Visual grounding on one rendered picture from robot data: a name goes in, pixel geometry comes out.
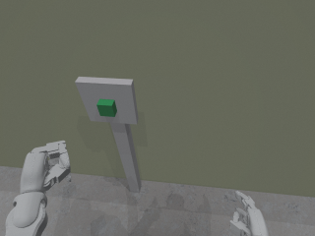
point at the robot right hand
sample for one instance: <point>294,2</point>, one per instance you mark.
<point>253,222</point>

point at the left robot forearm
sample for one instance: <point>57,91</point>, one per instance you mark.
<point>29,216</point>

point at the robot left hand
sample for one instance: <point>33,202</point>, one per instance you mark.
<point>37,166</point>

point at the button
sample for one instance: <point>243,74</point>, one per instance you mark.
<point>107,107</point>

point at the panel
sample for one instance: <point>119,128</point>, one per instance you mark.
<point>122,91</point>

